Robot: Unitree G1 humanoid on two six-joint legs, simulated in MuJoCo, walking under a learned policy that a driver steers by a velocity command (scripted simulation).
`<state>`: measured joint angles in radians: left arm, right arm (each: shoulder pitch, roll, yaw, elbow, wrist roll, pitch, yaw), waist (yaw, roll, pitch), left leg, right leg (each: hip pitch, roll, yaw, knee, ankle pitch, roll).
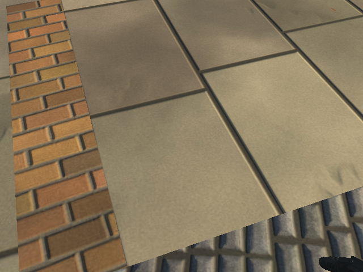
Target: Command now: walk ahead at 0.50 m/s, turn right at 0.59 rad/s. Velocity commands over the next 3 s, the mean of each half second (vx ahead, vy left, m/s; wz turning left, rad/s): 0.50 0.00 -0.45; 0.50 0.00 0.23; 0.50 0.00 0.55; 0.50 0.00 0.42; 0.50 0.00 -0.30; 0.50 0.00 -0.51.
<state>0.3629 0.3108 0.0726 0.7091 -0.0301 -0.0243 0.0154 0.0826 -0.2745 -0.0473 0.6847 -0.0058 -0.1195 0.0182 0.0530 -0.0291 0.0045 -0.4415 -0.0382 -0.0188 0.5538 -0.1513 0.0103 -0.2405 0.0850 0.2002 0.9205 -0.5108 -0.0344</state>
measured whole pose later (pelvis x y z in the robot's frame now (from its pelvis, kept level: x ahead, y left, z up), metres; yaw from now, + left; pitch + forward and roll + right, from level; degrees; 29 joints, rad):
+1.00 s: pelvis +0.55 -0.08 -0.01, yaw -2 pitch +2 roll -1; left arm 0.32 0.30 0.07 0.82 -0.01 -0.04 0.02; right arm 0.09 -0.27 -0.04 0.72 0.02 -0.05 0.06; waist 0.04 0.01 0.03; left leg -0.53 -0.01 0.05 0.59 -0.11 0.09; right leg 0.06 -0.04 -0.21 0.49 -0.46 0.02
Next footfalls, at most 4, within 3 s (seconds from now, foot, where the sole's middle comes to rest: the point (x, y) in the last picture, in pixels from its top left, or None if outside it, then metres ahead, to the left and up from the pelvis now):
0.46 right None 0.38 -0.19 -0.76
0.98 left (198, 212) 0.72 0.00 -0.76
1.46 right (240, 156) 1.00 -0.18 -0.76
1.96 left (163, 127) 1.15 0.17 -0.76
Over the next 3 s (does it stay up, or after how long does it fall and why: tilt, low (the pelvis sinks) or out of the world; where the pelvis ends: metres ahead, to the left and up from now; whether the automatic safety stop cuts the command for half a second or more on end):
stays up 1.63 0.19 0.00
